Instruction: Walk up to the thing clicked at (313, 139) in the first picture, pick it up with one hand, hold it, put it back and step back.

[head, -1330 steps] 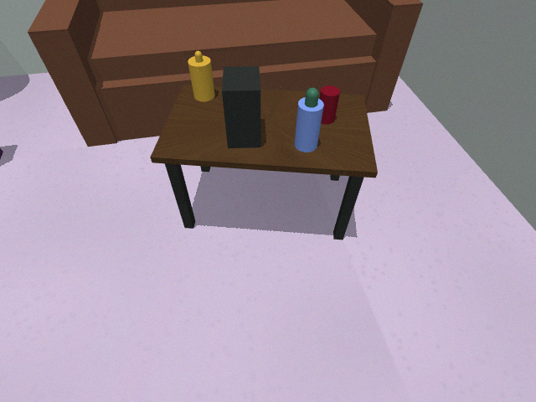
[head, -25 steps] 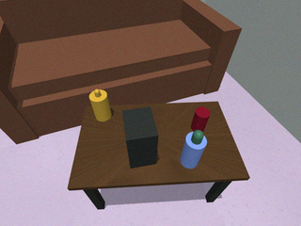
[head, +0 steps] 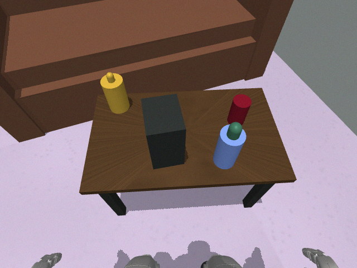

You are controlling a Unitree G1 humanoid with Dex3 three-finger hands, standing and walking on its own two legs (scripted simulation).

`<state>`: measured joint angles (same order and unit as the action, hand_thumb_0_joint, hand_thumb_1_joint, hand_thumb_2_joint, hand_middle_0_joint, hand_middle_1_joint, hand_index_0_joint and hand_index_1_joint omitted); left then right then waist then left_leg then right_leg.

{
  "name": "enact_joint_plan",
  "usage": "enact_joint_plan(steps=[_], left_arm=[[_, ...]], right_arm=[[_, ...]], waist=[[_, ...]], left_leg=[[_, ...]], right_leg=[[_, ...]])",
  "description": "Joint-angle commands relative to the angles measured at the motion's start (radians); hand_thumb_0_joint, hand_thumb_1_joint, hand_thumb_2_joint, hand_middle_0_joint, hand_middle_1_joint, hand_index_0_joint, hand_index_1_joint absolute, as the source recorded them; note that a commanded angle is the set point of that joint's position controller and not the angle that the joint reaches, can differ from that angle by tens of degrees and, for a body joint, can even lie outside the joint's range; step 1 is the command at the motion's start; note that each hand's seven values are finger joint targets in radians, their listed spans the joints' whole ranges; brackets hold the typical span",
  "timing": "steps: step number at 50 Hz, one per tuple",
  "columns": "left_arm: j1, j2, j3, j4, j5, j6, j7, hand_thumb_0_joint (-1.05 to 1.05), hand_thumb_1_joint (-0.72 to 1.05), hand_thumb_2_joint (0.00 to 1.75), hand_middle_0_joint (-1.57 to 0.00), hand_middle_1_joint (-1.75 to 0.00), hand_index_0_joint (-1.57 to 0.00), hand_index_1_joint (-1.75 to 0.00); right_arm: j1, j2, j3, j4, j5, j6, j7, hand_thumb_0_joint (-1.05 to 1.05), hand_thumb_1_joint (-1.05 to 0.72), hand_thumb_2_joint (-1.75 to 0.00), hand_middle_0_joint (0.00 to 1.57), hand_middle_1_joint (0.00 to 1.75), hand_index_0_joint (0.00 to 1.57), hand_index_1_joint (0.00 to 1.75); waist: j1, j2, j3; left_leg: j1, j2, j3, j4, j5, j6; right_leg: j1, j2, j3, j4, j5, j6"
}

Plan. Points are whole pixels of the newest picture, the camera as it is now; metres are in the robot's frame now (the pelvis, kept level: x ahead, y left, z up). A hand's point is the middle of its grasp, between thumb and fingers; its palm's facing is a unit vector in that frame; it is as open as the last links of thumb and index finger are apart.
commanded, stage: step back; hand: right
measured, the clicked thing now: (229, 144) +0.50 -0.17 -0.19
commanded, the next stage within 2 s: none
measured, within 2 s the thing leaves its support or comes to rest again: neither
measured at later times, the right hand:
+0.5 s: hand out of the picture -0.03 -0.22 -0.13, palm faces +0.01 +0.90 -0.44, open 7.4 cm
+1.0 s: hand out of the picture -0.13 -0.21 -0.14, palm faces -0.03 +0.90 -0.44, open 7.4 cm
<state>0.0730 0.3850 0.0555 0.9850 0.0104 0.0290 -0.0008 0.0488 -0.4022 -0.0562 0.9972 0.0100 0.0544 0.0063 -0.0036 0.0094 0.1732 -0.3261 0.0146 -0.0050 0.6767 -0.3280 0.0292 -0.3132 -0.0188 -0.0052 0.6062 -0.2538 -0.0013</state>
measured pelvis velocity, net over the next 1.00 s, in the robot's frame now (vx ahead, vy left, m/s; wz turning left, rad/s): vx -0.22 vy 0.07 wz -0.01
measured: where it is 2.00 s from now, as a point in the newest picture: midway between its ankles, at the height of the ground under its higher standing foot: outside the picture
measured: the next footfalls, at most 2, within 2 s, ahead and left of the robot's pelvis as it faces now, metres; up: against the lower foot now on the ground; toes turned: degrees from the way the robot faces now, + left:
left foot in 0.20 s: -0.04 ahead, +0.13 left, +0.00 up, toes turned +0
right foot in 0.62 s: -0.10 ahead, -0.07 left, +0.00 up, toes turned -1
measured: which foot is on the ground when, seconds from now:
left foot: up 0.00-0.18, down 0.20-0.66, up 0.68-0.94, down 0.96-1.00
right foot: down 0.00-0.22, up 0.24-0.60, down 0.62-0.98, up 1.00-1.00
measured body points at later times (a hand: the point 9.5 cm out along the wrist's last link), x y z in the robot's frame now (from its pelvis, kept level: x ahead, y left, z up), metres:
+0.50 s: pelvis -0.09 +0.06 +0.00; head -0.02 +0.08 +0.45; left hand +0.03 +0.36 -0.13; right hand -0.03 -0.26 -0.10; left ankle -0.08 +0.13 -0.73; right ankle -0.11 -0.08 -0.68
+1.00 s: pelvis -0.22 +0.07 -0.01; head -0.17 +0.08 +0.43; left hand -0.08 +0.37 -0.12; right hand -0.13 -0.26 -0.11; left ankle -0.22 +0.17 -0.73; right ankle -0.14 -0.07 -0.72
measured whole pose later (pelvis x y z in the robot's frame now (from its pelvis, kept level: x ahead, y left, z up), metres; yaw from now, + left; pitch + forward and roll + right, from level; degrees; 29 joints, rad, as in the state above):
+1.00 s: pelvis -0.22 +0.07 -0.01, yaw -1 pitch -3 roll +1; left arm 0.10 0.38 0.06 0.75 0.03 0.06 0.00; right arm 0.15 -0.38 -0.05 0.88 -0.02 0.02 -0.02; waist 0.02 -0.06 0.19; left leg -0.25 -0.06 0.00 0.65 -0.35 0.03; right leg -0.42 -0.03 0.05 0.72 -0.30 0.00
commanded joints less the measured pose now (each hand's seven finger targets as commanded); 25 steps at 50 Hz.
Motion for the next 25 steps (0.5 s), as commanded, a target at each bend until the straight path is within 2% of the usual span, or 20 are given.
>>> enact_joint_plan(steps=[1, 2, 3, 4, 7, 8, 9, 10, 11, 12, 13, 14, 15, 16, 17, 18, 19, 20, 22, 25], left_arm=[[-0.058, 0.292, 0.069, -0.134, 0.03, -0.019, 0.022, 0.0, 0.9, 0.9, -0.2, -0.3, -0.2, -0.3], [-0.109, 0.274, 0.065, -0.153, 0.032, -0.017, 0.026, 0.0, 0.9, 0.9, -0.2, -0.3, -0.2, -0.3], [-0.12, 0.256, 0.059, -0.162, 0.036, -0.014, 0.029, 0.0, 0.9, 0.9, -0.2, -0.3, -0.2, -0.3], [-0.123, 0.255, 0.062, -0.173, 0.04, -0.013, 0.032, 0.0, 0.9, 0.9, -0.2, -0.3, -0.2, -0.3], [-0.06, 0.251, 0.064, -0.19, 0.036, -0.002, 0.034, 0.0, 0.9, 0.9, -0.2, -0.3, -0.2, -0.3], [-0.049, 0.249, 0.06, -0.192, 0.024, 0.005, 0.03, 0.0, 0.9, 0.9, -0.2, -0.3, -0.2, -0.3], [-0.051, 0.251, 0.06, -0.197, 0.01, 0.016, 0.025, 0.0, 0.9, 0.9, -0.2, -0.3, -0.2, -0.3], [-0.013, 0.195, 0.049, -0.206, 0.0, 0.024, 0.022, 0.0, 0.9, 0.9, -0.2, -0.3, -0.2, -0.3], [0.0, 0.145, 0.039, -0.217, -0.003, 0.021, 0.027, 0.0, 0.9, 0.9, -0.2, -0.3, -0.2, -0.3], [-0.073, 0.189, 0.055, -0.217, 0.016, 0.021, 0.046, 0.0, 0.9, 0.9, -0.2, -0.3, -0.2, -0.3], [-0.1, 0.204, 0.062, -0.2, 0.02, 0.025, 0.049, 0.0, 0.9, 0.9, -0.2, -0.3, -0.2, -0.3], [-0.06, 0.189, 0.057, -0.192, 0.005, 0.024, 0.047, 0.0, 0.9, 0.9, -0.2, -0.3, -0.2, -0.3], [0.004, 0.178, 0.053, -0.175, -0.008, 0.021, 0.044, 0.0, 0.9, 0.9, -0.2, -0.3, -0.2, -0.3], [0.035, 0.18, 0.053, -0.178, -0.005, 0.018, 0.042, 0.0, 0.9, 0.9, -0.2, -0.3, -0.2, -0.3], [0.044, 0.187, 0.059, -0.174, 0.002, 0.014, 0.038, 0.0, 0.9, 0.9, -0.2, -0.3, -0.2, -0.3], [0.043, 0.177, 0.058, -0.177, 0.008, 0.014, 0.036, 0.0, 0.9, 0.9, -0.2, -0.3, -0.2, -0.3], [0.023, 0.172, 0.057, -0.192, 0.009, 0.012, 0.034, 0.0, 0.9, 0.9, -0.2, -0.3, -0.2, -0.3], [0.016, 0.171, 0.057, -0.201, 0.01, 0.011, 0.033, 0.0, 0.9, 0.9, -0.2, -0.3, -0.2, -0.3], [0.002, 0.171, 0.06, -0.213, 0.011, 0.011, 0.03, 0.0, 0.9, 0.9, -0.2, -0.3, -0.2, -0.3], [0.028, 0.164, 0.062, -0.216, 0.014, 0.007, 0.024, 0.0, 0.9, 0.9, -0.2, -0.3, -0.2, -0.3]], right_arm=[[0.081, -0.172, -0.051, -0.093, -0.007, 0.006, 0.0, 0.0, -0.9, -0.9, 0.2, 0.3, 0.2, 0.3], [0.121, -0.177, -0.058, -0.09, 0.0, 0.004, 0.002, 0.0, -0.9, -0.9, 0.2, 0.3, 0.2, 0.3], [0.143, -0.18, -0.059, -0.086, 0.006, 0.0, 0.0, 0.0, -0.9, -0.9, 0.2, 0.3, 0.2, 0.3], [0.173, -0.182, -0.055, -0.089, 0.007, -0.002, -0.003, 0.0, -0.9, -0.9, 0.2, 0.3, 0.2, 0.3], [0.182, -0.175, -0.05, -0.088, -0.02, -0.015, -0.008, 0.0, -0.9, -0.9, 0.2, 0.3, 0.2, 0.3], [0.196, -0.163, -0.05, -0.084, -0.029, -0.023, -0.01, 0.0, -0.9, -0.9, 0.2, 0.3, 0.2, 0.3], [0.227, -0.156, -0.055, -0.076, -0.041, -0.032, -0.014, 0.0, -0.9, -0.9, 0.2, 0.3, 0.2, 0.3], [0.203, -0.217, -0.07, -0.087, -0.064, -0.04, -0.018, 0.0, -0.9, -0.9, 0.2, 0.3, 0.2, 0.3], [0.139, -0.332, -0.086, -0.112, -0.069, -0.044, -0.014, 0.0, -0.9, -0.9, 0.2, 0.3, 0.2, 0.3], [0.152, -0.387, -0.099, -0.131, -0.055, -0.047, -0.014, 0.0, -0.9, -0.9, 0.2, 0.3, 0.2, 0.3], [0.13, -0.325, -0.09, -0.126, -0.053, -0.052, -0.021, 0.0, -0.9, -0.9, 0.2, 0.3, 0.2, 0.3], [0.069, -0.27, -0.068, -0.129, -0.054, -0.054, -0.032, 0.0, -0.9, -0.9, 0.2, 0.3, 0.2, 0.3], [0.027, -0.236, -0.06, -0.139, -0.055, -0.053, -0.039, 0.0, -0.9, -0.9, 0.2, 0.3, 0.2, 0.3], [0.045, -0.222, -0.059, -0.152, -0.046, -0.055, -0.045, 0.0, -0.9, -0.9, 0.2, 0.3, 0.2, 0.3], [0.067, -0.209, -0.061, -0.152, -0.041, -0.054, -0.047, 0.0, -0.9, -0.9, 0.2, 0.3, 0.2, 0.3], [0.08, -0.199, -0.062, -0.156, -0.04, -0.052, -0.048, 0.0, -0.9, -0.9, 0.2, 0.3, 0.2, 0.3], [0.112, -0.191, -0.064, -0.157, -0.039, -0.05, -0.051, 0.0, -0.9, -0.9, 0.2, 0.3, 0.2, 0.3], [0.125, -0.199, -0.064, -0.159, -0.036, -0.049, -0.052, 0.0, -0.9, -0.9, 0.2, 0.3, 0.2, 0.3], [0.16, -0.21, -0.07, -0.161, -0.034, -0.048, -0.052, 0.0, -0.9, -0.9, 0.2, 0.3, 0.2, 0.3], [0.15, -0.218, -0.072, -0.181, -0.032, -0.047, -0.05, 0.0, -0.9, -0.9, 0.2, 0.3, 0.2, 0.3]], waist=[[-0.002, -0.175, -0.206], [-0.029, -0.17, -0.213], [-0.028, -0.178, -0.229], [-0.033, -0.214, -0.246], [0.005, -0.206, -0.271], [-0.005, -0.188, -0.271], [-0.032, -0.166, -0.25], [-0.007, 0.014, -0.226], [0.02, 0.25, -0.186], [-0.064, 0.258, -0.198], [-0.053, 0.14, -0.174], [-0.005, 0.089, -0.173], [0.038, 0.113, -0.179], [0.039, 0.148, -0.193], [0.025, 0.144, -0.222], [0.01, 0.129, -0.23], [-0.012, 0.109, -0.222], [-0.02, 0.105, -0.202], [-0.042, 0.096, -0.201], [-0.036, 0.11, -0.218]], left_leg=[[0.009, -0.08, -0.117, 0.481, -0.243, 0.013], [0.015, -0.071, -0.115, 0.504, -0.209, 0.011], [0.004, -0.072, -0.091, 0.473, -0.188, 0.0], [-0.017, -0.047, -0.081, 0.382, -0.185, -0.008], [-0.028, -0.022, -0.044, 0.051, -0.183, -0.011], [0.018, -0.033, -0.012, -0.101, -0.092, -0.009], [0.091, -0.04, 0.017, -0.268, 0.083, -0.008], [0.149, 0.101, -0.203, -0.34, 0.23, 0.018], [0.23, 0.298, -0.461, -0.346, 0.521, 0.09], [0.098, 0.372, -0.542, -0.357, 0.565, 0.185], [0.092, 0.33, -0.441, -0.332, 0.59, 0.156], [0.178, 0.236, -0.296, -0.269, 0.681, 0.099], [0.238, 0.177, -0.205, -0.239, 0.705, 0.051], [0.287, 0.177, -0.194, -0.211, 0.722, 0.063], [0.335, 0.18, -0.196, -0.191, 0.741, 0.079], [0.348, 0.195, -0.199, -0.187, 0.737, 0.113], [0.374, 0.193, -0.197, -0.181, 0.734, 0.116], [0.354, 0.217, -0.204, -0.187, 0.736, 0.145], [0.362, 0.234, -0.221, -0.188, 0.721, 0.161], [0.334, 0.247, -0.224, -0.18, 0.636, 0.187]], right_leg=[[-0.056, -0.337, 0.339, -0.25, 0.319, -0.3], [-0.067, -0.29, 0.269, -0.222, 0.309, -0.272], [-0.037, -0.257, 0.235, -0.206, 0.29, -0.249], [0.02, -0.255, 0.233, -0.182, 0.286, -0.229], [0.168, -0.254, 0.24, -0.092, 0.348, -0.2], [0.175, -0.229, 0.216, -0.041, 0.364, -0.182], [0.119, -0.198, 0.188, 0.023, 0.348, -0.147], [-0.021, -0.084, 0.126, 0.149, 0.143, -0.079], [-0.248, 0.117, 0.053, 0.284, -0.322, -0.025], [-0.19, 0.135, 0.212, 0.428, -0.434, -0.006], [-0.179, 0.135, 0.258, 0.524, -0.367, -0.016], [-0.249, 0.142, 0.261, 0.555, -0.282, -0.021], [-0.283, 0.14, 0.244, 0.557, -0.214, -0.022], [-0.284, 0.123, 0.212, 0.535, -0.184, -0.019], [-0.26, 0.115, 0.193, 0.521, -0.187, -0.005], [-0.243, 0.114, 0.183, 0.512, -0.202, 0.011], [-0.245, 0.111, 0.17, 0.46, -0.205, 0.018], [-0.235, 0.11, 0.162, 0.444, -0.221, 0.024], [-0.211, 0.096, 0.146, 0.37, -0.229, 0.021], [-0.141, 0.066, 0.107, 0.25, -0.219, 0.005]])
